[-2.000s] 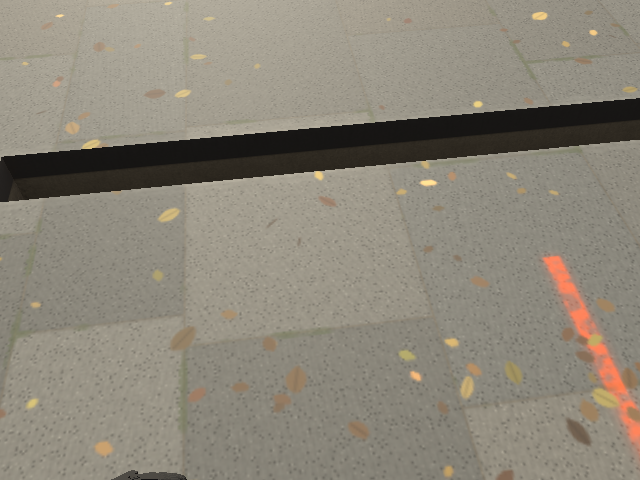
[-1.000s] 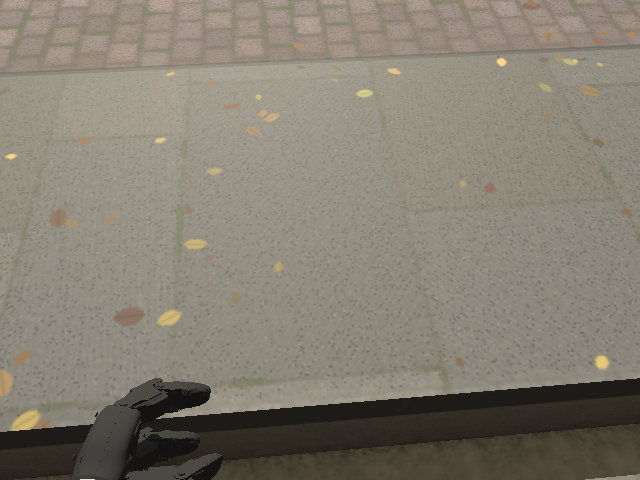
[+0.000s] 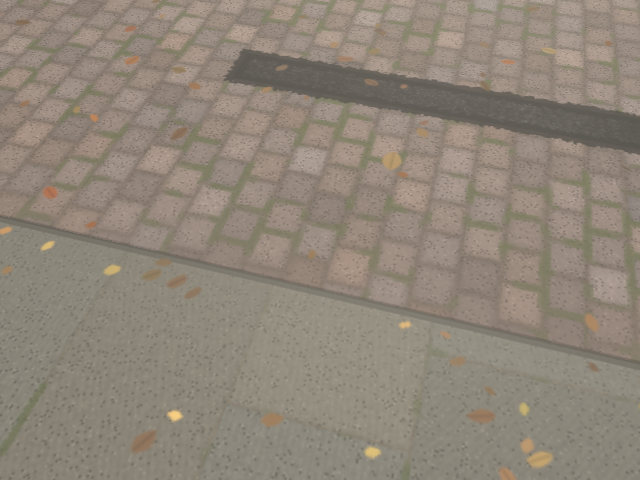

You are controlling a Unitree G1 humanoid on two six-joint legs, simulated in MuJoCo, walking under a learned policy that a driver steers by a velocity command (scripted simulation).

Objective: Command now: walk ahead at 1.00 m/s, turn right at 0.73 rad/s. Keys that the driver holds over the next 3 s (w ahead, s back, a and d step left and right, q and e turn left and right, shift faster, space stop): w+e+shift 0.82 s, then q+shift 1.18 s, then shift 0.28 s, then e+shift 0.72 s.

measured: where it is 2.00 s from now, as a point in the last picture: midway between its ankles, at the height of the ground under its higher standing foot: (455, 234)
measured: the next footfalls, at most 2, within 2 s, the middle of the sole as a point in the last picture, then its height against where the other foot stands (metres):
right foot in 0.08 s outside the picture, level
left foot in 0.46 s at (273, 375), level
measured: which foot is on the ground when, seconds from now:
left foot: down 0.00-0.08, up 0.10-0.44, down 0.46-0.90, up 0.92-1.00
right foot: up 0.00-0.06, down 0.08-0.48, up 0.50-0.88, down 0.90-1.00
